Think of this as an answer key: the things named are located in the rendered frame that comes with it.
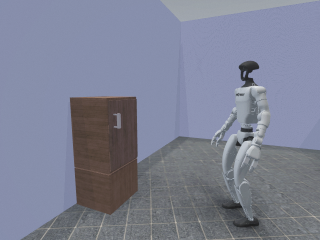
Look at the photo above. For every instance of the robot shin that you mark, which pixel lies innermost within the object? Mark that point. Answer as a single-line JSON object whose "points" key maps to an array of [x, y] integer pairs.
{"points": [[245, 198], [230, 185]]}

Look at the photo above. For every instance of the left robot forearm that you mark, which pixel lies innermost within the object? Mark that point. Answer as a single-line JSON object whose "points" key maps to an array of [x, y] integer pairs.
{"points": [[261, 129]]}

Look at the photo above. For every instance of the cupboard door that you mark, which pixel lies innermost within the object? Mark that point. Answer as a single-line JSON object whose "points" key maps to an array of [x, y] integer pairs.
{"points": [[123, 141]]}

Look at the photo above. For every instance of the robot right hand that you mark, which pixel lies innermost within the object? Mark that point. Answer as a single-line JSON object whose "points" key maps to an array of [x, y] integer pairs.
{"points": [[220, 134]]}

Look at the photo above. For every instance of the right robot shin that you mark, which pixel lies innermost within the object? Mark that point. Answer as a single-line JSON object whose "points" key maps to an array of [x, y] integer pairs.
{"points": [[230, 185]]}

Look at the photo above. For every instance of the left robot upper arm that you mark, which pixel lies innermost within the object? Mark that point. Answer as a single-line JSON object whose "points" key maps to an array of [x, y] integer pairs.
{"points": [[259, 93]]}

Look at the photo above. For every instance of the right robot forearm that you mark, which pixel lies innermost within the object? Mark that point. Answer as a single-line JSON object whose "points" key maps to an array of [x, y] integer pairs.
{"points": [[229, 122]]}

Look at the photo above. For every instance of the left robot shin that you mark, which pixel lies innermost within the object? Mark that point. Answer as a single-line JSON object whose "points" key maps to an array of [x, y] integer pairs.
{"points": [[245, 198]]}

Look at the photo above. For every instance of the robot left hand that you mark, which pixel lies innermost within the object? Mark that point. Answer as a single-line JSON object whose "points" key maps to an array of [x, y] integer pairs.
{"points": [[252, 153]]}

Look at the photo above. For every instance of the handle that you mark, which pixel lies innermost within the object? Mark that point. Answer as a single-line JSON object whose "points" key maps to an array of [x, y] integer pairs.
{"points": [[118, 121]]}

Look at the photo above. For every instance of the right robot upper arm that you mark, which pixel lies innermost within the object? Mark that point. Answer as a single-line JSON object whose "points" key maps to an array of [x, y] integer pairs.
{"points": [[234, 110]]}

